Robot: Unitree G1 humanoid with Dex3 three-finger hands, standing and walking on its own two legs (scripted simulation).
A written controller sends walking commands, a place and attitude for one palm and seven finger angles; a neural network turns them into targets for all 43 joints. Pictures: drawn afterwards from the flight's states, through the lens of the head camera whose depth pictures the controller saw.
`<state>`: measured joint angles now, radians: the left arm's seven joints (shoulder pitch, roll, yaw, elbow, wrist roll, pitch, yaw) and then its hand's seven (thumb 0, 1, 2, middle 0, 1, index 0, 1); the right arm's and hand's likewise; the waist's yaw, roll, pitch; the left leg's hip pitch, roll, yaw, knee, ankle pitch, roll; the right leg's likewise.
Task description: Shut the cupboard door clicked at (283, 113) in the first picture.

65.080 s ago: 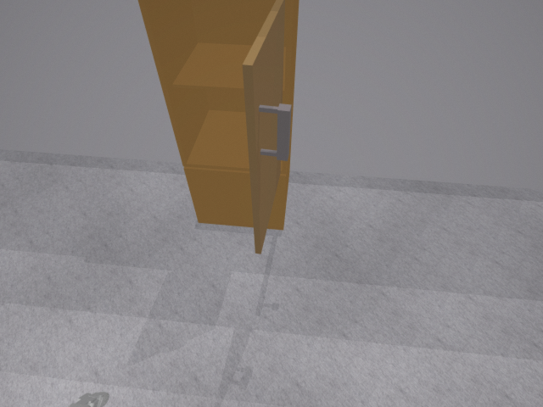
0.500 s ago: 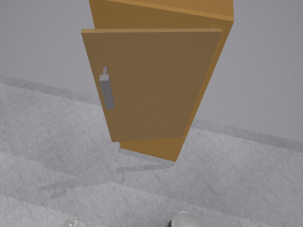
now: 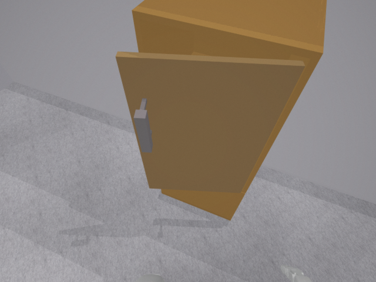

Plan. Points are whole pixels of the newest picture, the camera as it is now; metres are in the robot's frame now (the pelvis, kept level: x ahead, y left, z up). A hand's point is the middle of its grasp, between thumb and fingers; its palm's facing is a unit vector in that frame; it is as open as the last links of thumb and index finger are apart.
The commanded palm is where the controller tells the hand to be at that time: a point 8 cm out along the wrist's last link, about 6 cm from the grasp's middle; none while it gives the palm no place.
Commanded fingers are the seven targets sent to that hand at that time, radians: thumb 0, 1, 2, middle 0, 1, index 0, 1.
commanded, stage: come to a stop and stand still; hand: left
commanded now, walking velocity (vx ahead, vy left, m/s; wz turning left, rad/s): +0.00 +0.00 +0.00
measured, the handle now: (145, 125) +0.44 +0.15 +0.04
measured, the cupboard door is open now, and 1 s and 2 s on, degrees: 19 19 19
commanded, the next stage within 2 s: look again from close up in 0.86 s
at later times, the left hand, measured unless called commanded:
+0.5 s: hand out of the picture +0.00 +0.21 -0.17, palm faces +0.01 -0.98 -0.20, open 7.3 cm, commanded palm none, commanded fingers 0.00 0.90 0.90 -0.20 -0.30 -0.20 -0.30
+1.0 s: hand out of the picture -0.04 +0.17 -0.17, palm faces +0.01 -0.99 -0.15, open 7.3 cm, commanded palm none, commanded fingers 0.00 0.90 0.90 -0.20 -0.30 -0.20 -0.30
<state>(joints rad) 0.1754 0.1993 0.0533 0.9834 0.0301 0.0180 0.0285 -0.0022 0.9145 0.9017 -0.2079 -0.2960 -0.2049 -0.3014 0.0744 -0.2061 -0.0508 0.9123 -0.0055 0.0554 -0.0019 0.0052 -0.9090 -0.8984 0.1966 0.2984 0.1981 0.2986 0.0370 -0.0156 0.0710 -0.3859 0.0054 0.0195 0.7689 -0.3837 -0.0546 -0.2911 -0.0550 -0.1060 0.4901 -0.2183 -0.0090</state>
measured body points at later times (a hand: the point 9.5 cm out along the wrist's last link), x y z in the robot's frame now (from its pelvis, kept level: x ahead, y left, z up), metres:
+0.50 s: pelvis -0.02 +0.03 +0.01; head -0.01 +0.02 +0.45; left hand +0.00 +0.26 -0.15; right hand +0.01 -0.20 -0.15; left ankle +0.00 +0.13 -0.74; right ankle -0.06 -0.10 -0.74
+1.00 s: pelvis -0.02 +0.02 +0.01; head -0.01 +0.02 +0.45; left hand -0.04 +0.22 -0.16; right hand -0.05 -0.20 -0.15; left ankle +0.00 +0.13 -0.74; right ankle -0.06 -0.10 -0.74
